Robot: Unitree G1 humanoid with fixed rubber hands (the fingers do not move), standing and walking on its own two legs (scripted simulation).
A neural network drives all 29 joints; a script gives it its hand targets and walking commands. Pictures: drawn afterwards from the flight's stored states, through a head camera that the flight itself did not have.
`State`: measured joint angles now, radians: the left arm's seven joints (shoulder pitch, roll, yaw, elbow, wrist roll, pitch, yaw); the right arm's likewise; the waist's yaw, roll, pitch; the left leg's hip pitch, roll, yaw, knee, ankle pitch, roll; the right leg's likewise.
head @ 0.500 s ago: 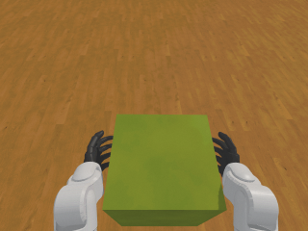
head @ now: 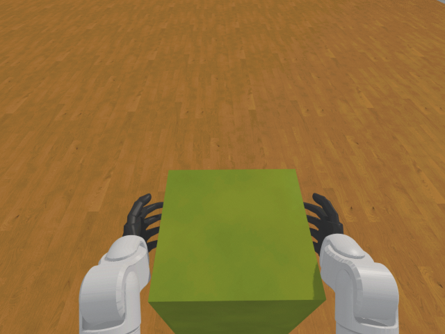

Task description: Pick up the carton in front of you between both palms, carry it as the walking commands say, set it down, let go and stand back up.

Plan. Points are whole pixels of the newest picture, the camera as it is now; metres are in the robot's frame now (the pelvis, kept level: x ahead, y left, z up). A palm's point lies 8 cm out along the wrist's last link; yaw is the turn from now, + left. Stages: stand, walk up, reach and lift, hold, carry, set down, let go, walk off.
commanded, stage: carry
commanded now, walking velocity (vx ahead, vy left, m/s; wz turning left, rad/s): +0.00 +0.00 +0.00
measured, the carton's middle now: (232, 257) +0.25 +0.00 +0.03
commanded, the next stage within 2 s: hold in 1.52 s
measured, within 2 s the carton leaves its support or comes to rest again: neither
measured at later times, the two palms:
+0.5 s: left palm (135, 259) +0.22 +0.15 +0.09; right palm (333, 257) +0.22 -0.15 +0.09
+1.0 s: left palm (145, 262) +0.23 +0.15 +0.04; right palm (321, 261) +0.23 -0.15 +0.04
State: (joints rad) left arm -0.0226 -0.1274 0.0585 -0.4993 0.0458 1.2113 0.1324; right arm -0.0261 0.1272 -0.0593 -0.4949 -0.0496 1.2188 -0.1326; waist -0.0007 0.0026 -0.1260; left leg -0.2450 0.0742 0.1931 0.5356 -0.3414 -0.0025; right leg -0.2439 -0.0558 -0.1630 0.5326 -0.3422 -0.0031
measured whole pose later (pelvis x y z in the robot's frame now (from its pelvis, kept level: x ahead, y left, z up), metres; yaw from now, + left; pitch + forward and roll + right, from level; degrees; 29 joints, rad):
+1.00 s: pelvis -0.05 +0.00 +0.00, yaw +0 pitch +2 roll +0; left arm -0.20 -0.14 0.17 0.15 0.23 0.75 0.02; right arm -0.21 0.14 -0.17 0.16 -0.23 0.76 -0.03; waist 0.00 0.00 -0.08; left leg -0.27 0.08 0.19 0.49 -0.24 0.01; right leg -0.27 -0.05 -0.17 0.48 -0.24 -0.02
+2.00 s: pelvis -0.08 +0.00 +0.01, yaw +0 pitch -9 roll +0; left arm -0.31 -0.16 0.26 0.28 0.31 0.73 -0.02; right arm -0.31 0.16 -0.26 0.28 -0.30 0.73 0.01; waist 0.00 0.00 0.05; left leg -0.06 0.00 -0.02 0.39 -0.18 0.00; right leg -0.05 0.01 0.02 0.39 -0.18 0.00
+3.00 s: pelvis -0.10 +0.00 -0.10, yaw +0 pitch +35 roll +0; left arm -0.63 -0.15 0.44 0.50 0.21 0.19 0.04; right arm -0.66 0.09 -0.40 0.56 -0.22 0.20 0.00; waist 0.01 0.00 -0.13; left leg -1.34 -0.06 -0.08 1.10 -0.37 -0.03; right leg -1.34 0.07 0.08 1.11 -0.38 0.01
